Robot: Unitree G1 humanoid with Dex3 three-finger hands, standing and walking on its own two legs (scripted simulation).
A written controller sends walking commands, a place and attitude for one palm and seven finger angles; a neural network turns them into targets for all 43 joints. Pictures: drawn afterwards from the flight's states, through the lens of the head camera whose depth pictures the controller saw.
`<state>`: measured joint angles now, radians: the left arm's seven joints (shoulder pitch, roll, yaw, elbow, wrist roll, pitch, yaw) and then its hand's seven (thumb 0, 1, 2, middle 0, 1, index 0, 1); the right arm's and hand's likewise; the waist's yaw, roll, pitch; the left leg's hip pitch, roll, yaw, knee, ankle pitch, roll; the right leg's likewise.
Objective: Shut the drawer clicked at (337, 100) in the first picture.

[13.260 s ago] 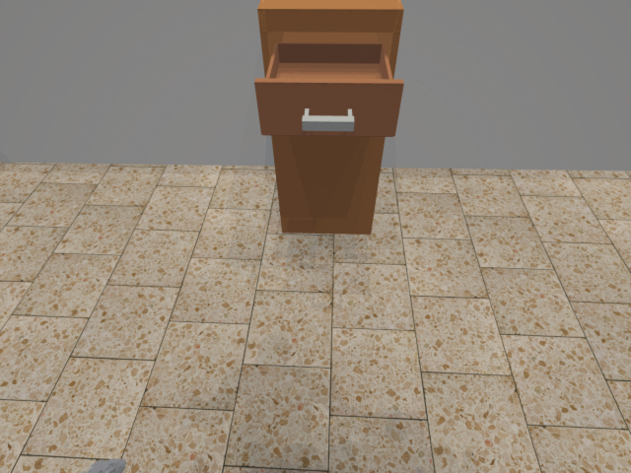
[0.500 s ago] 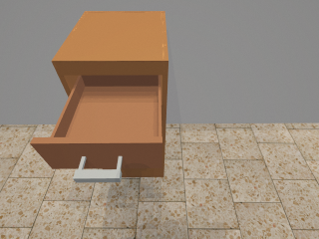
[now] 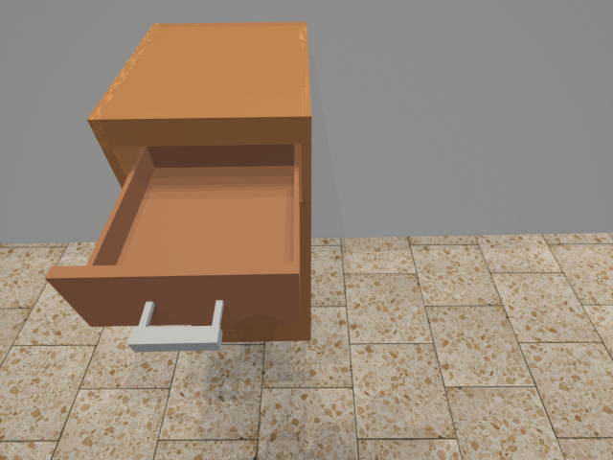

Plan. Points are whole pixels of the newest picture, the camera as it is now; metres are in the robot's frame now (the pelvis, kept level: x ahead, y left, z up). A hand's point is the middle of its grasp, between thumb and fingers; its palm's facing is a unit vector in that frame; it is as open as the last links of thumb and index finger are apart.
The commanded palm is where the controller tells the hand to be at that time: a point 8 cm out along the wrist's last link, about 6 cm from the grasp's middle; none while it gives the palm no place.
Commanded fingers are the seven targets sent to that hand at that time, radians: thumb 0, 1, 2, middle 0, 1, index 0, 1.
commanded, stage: raise the hand and make a fist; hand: left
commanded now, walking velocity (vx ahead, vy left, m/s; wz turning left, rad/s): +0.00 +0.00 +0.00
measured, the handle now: (180, 323) +0.30 +0.20 -0.01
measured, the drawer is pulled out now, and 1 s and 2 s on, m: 0.29 0.28 0.28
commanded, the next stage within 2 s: bring the fist close to the handle in 1.88 s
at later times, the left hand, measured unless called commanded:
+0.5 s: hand out of the picture +0.12 +0.15 -0.02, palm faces +0.15 -0.99 -0.04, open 5.5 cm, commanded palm +0.09 +0.21 -0.02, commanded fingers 0.00 0.90 0.90 -0.74 -0.88 -0.74 -0.88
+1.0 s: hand (173, 449) +0.14 +0.16 +0.03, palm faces +0.08 -0.99 -0.06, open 3.3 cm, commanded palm +0.08 +0.21 +0.04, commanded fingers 0.00 0.90 0.90 -1.24 -1.43 -1.24 -1.43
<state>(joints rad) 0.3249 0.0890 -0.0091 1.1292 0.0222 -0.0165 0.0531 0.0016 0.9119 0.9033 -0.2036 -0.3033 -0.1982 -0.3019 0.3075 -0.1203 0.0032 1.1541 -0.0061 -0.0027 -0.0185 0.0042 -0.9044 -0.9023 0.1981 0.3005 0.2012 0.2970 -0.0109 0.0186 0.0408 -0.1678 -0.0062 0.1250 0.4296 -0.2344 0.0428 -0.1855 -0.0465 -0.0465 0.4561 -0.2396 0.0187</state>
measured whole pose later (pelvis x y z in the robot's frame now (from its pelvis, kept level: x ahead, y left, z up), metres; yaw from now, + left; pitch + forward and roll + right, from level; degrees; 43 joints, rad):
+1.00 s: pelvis -0.01 -0.03 -0.05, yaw +3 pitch +8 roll -1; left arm 0.73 0.20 0.12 -0.29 -0.26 -0.37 -0.23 0.02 0.90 0.90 -1.05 -1.22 -1.05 -1.22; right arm 0.27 -0.24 -0.05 0.56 0.05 -0.25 -0.05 0.02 -0.90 -0.90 0.20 0.30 0.20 0.30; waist 0.00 0.03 -0.10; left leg -0.64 0.04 0.03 0.95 -0.45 0.01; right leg -0.61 -0.03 -0.12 0.92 -0.46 -0.03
